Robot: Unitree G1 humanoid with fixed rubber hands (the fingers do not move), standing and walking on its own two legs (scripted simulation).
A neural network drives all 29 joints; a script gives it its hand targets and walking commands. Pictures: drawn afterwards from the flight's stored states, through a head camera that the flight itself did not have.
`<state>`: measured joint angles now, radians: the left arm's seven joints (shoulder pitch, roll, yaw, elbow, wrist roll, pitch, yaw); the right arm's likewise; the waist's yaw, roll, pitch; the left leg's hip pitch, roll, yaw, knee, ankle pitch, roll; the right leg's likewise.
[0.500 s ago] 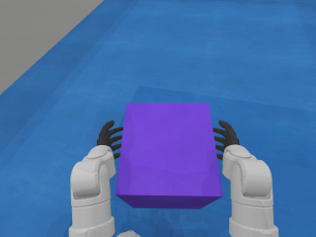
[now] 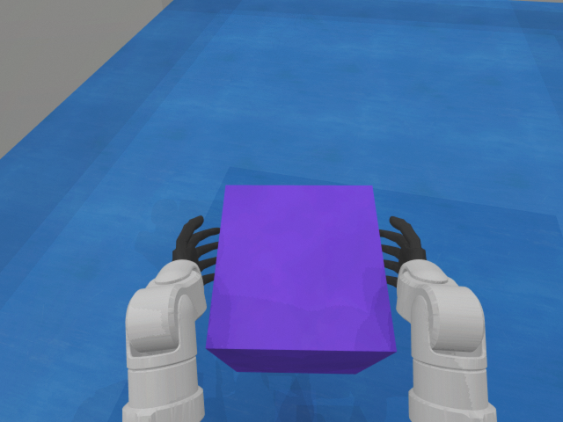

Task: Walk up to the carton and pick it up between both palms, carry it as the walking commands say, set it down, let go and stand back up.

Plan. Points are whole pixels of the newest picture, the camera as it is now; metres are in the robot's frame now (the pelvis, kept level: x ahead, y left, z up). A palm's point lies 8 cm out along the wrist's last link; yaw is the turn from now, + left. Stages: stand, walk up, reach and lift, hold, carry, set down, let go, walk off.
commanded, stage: carry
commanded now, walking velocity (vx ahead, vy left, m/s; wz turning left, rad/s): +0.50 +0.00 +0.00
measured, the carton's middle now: (297, 288) +0.31 -0.01 -0.01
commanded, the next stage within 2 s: none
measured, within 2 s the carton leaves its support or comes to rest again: neither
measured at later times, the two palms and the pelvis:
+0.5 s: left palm (210, 118) +0.61 +0.14 +0.09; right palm (365, 116) +0.60 -0.15 +0.09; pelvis +0.32 +0.00 -0.01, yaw -1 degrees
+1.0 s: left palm (215, 49) +0.90 +0.15 +0.08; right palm (335, 42) +0.88 -0.13 +0.09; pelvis +0.60 +0.02 +0.00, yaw -2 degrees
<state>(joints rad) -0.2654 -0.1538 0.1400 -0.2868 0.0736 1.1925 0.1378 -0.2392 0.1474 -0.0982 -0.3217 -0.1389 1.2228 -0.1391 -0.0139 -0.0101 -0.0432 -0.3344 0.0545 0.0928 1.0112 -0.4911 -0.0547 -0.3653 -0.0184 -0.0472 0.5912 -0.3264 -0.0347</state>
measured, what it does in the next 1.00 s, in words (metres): walks ahead: left foot, then right foot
